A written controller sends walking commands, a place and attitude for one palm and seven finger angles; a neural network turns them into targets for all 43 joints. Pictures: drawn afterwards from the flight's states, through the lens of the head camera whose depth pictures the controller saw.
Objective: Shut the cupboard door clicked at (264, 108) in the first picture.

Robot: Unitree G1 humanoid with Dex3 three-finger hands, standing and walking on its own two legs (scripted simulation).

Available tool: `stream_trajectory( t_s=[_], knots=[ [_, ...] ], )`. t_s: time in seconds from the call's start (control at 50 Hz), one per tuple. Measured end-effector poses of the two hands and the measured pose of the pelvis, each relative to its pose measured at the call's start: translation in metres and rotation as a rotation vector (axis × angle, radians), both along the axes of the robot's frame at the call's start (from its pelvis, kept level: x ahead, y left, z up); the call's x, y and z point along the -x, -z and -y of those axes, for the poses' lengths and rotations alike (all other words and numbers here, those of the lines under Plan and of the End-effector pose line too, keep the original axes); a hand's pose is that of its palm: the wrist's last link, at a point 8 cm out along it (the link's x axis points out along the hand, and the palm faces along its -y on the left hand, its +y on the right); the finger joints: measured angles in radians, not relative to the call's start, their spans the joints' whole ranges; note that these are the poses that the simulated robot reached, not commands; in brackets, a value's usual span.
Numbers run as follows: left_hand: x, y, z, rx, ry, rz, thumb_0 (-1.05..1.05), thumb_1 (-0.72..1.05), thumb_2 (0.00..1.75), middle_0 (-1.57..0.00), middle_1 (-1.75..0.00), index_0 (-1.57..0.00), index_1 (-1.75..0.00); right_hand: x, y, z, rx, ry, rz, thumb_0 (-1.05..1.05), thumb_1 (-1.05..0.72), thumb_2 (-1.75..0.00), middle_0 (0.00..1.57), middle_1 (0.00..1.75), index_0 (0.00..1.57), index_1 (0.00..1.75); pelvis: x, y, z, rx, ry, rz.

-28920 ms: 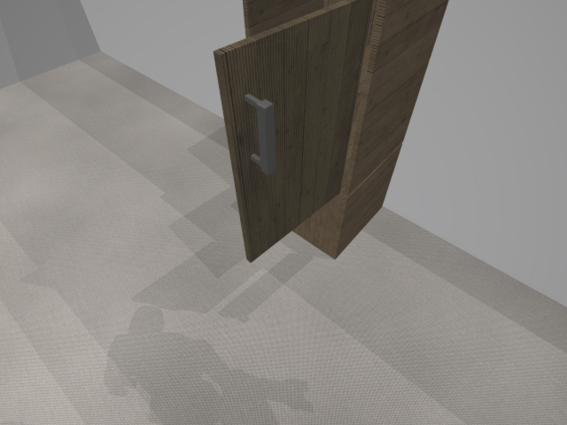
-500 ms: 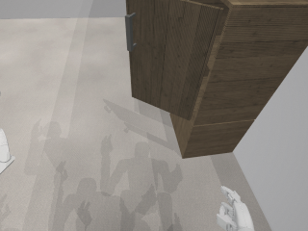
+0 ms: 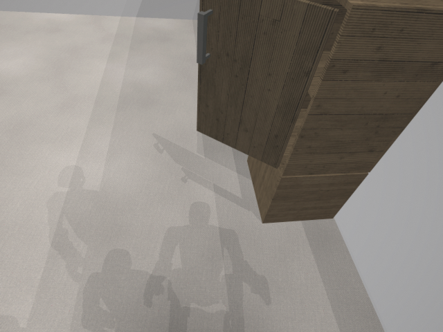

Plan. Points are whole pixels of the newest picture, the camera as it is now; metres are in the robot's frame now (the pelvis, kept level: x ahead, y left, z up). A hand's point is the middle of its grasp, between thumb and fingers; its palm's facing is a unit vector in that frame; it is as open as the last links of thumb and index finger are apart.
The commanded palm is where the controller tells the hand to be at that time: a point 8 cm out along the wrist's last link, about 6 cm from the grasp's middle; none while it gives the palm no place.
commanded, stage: let the arm hang, fingers relaxed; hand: left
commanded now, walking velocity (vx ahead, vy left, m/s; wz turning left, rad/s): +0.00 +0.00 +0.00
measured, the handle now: (205, 37) +0.92 +0.09 +0.10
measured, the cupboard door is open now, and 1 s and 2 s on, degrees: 53 53 53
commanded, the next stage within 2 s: look to check the result in 0.76 s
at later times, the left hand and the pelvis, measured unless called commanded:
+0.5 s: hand out of the picture -0.04 +0.17 -0.16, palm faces +0.00 -0.98 -0.18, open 7.4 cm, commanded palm none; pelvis +0.00 +0.00 +0.01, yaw -2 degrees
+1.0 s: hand out of the picture -0.02 +0.16 -0.17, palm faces +0.00 -0.99 -0.17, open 7.4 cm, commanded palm none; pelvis +0.02 +0.00 +0.01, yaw -2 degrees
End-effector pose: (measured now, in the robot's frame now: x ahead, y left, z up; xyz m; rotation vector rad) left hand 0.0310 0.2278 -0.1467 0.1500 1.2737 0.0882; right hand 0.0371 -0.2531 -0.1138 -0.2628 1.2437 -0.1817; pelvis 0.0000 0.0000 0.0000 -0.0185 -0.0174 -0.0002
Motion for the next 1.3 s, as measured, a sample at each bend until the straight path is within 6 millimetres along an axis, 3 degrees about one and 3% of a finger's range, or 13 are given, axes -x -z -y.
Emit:
stream_trajectory(
  t_s=[0.12,0.2,0.28,0.38,0.7,1.1,1.3],
  knots=[
    [0.062,-0.005,-0.009,-0.014,-0.056,-0.177,0.00,0.96,0.89,-0.20,-0.30,-0.20,-0.30,0.044,0.007,-0.015,-0.032,0.043,-0.153,0.00,-0.91,-0.89,0.20,0.30,0.20,0.30,0.001,-0.007,-0.003,0.006,-0.002,-0.003],
    [0.090,-0.016,-0.014,-0.046,-0.073,-0.255,0.01,0.94,0.89,-0.20,-0.30,-0.20,-0.30,0.052,0.015,-0.027,-0.076,0.070,-0.166,0.00,-0.91,-0.89,0.20,0.30,0.20,0.30,0.001,-0.010,-0.006,0.001,0.006,0.002],
    [0.102,-0.022,-0.015,-0.068,-0.078,-0.289,0.01,0.92,0.89,-0.20,-0.30,-0.20,-0.30,0.051,0.022,-0.039,-0.118,0.087,-0.152,0.00,-0.91,-0.89,0.20,0.30,0.20,0.30,0.001,-0.011,-0.006,-0.005,0.015,0.010],
    [0.097,-0.021,-0.009,-0.064,-0.074,-0.273,0.01,0.91,0.89,-0.20,-0.30,-0.20,-0.30,0.051,0.026,-0.045,-0.138,0.102,-0.147,0.01,-0.92,-0.89,0.20,0.30,0.20,0.30,0.000,-0.011,-0.006,-0.010,0.023,0.018],
    [0.043,-0.006,0.030,0.035,-0.042,-0.159,0.00,0.91,0.89,-0.20,-0.30,-0.20,-0.30,0.064,0.021,-0.046,-0.126,0.141,-0.179,0.00,-0.91,-0.89,0.20,0.30,0.20,0.30,-0.008,-0.012,-0.001,-0.014,0.027,0.016],
    [0.055,-0.012,0.015,-0.015,-0.063,-0.230,0.00,0.91,0.89,-0.20,-0.30,-0.20,-0.30,0.043,0.021,-0.044,-0.129,0.129,-0.176,0.00,-0.92,-0.89,0.20,0.30,0.20,0.30,-0.019,-0.013,0.000,-0.013,0.029,0.013],
    [0.048,-0.010,0.019,0.001,-0.056,-0.217,0.00,0.91,0.89,-0.20,-0.30,-0.20,-0.30,0.031,0.018,-0.036,-0.105,0.119,-0.152,0.00,-0.92,-0.89,0.20,0.30,0.20,0.30,-0.022,-0.013,0.000,-0.014,0.030,0.016]
  ],
)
